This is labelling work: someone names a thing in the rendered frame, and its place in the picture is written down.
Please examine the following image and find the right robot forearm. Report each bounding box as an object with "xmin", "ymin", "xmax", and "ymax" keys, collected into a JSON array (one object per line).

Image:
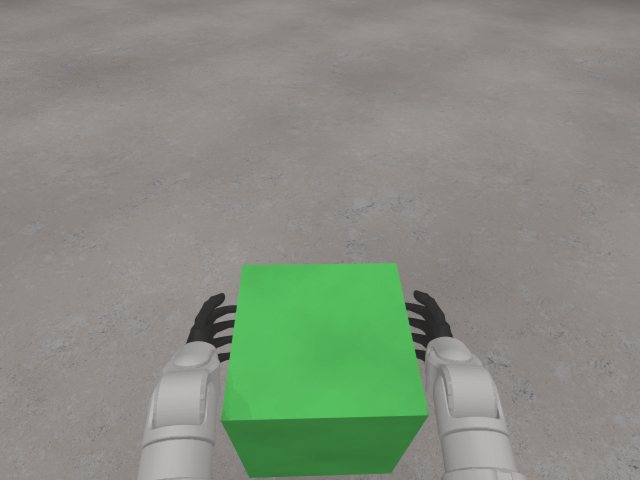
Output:
[{"xmin": 425, "ymin": 337, "xmax": 527, "ymax": 480}]

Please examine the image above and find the left robot forearm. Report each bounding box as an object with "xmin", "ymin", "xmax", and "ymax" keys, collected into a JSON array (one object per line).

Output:
[{"xmin": 137, "ymin": 341, "xmax": 221, "ymax": 480}]

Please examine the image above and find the carton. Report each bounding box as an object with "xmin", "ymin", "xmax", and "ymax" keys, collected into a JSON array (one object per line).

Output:
[{"xmin": 221, "ymin": 263, "xmax": 429, "ymax": 478}]

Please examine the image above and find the right robot hand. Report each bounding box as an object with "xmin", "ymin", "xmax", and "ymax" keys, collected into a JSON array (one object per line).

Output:
[{"xmin": 405, "ymin": 290, "xmax": 453, "ymax": 362}]

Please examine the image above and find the left robot hand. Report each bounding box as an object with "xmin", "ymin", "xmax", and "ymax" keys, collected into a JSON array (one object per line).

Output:
[{"xmin": 186, "ymin": 293, "xmax": 237, "ymax": 363}]

